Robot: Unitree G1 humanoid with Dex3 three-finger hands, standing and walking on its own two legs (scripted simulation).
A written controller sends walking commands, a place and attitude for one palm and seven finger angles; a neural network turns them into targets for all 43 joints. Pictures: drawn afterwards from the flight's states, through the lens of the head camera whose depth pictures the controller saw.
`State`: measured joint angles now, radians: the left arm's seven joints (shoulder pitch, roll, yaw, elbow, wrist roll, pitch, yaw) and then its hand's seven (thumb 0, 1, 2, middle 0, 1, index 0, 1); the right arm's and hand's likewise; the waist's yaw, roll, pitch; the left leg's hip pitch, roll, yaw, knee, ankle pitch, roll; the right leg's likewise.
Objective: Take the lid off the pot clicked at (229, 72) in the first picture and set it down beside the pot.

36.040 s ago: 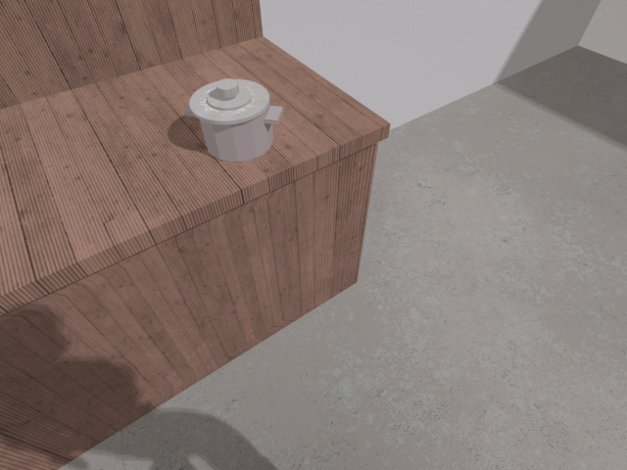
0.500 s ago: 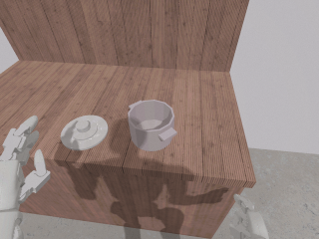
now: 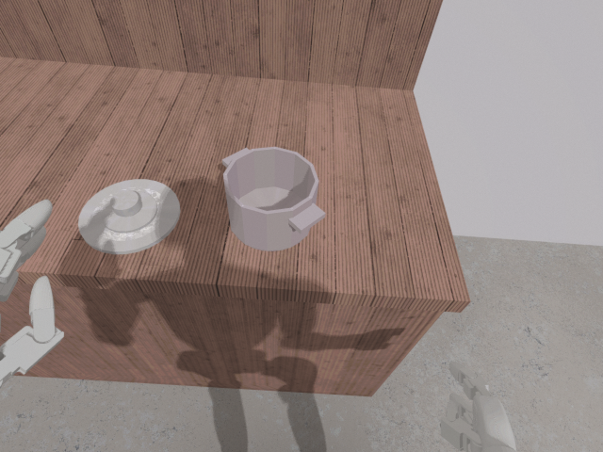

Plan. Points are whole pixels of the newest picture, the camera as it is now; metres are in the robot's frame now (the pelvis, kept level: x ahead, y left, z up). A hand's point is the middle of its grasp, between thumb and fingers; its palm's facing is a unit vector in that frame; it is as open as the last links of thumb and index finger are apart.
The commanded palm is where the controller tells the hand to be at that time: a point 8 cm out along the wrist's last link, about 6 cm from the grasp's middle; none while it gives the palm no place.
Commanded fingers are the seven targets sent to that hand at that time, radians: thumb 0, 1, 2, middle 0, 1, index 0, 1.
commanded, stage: step back with the hand held close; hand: left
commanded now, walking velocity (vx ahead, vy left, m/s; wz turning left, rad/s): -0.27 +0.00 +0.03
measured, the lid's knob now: (126, 203) +0.47 +0.32 +0.00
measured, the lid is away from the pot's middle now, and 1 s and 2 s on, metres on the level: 0.24 0.24 0.24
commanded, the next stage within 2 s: stop stepping back and stand still in 1.10 s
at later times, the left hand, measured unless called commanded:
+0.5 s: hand out of the picture +0.14 +0.25 +0.17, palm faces +0.36 -0.82 -0.45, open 7.4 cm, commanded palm +0.07 +0.29 +0.18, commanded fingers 0.00 0.90 0.90 -0.20 -0.30 -0.20 -0.30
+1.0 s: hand out of the picture +0.07 +0.23 +0.16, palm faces +0.34 -0.84 -0.42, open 7.4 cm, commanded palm +0.00 +0.27 +0.18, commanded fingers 0.00 0.90 0.90 -0.20 -0.30 -0.20 -0.30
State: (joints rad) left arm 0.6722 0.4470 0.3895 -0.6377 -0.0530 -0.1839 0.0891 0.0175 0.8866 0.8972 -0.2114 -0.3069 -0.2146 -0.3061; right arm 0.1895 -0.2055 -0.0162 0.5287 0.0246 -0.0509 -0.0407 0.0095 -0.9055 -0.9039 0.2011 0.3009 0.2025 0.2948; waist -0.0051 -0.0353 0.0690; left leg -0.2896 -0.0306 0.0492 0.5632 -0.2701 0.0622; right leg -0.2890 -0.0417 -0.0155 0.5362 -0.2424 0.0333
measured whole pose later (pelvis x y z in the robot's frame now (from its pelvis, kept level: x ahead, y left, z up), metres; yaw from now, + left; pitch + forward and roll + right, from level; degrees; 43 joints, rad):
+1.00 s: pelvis -0.13 -0.01 -0.01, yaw +0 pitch +1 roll -3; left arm 0.61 0.42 0.42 -0.65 -0.05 -0.23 0.14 0.02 0.89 0.90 -0.21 -0.31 -0.21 -0.31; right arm 0.21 -0.16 -0.03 0.58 0.01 -0.13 -0.03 0.01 -0.91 -0.90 0.20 0.30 0.20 0.29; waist -0.03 -0.04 0.03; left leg -0.46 0.04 0.01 0.65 -0.20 0.02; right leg -0.40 0.03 0.00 0.78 -0.45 0.01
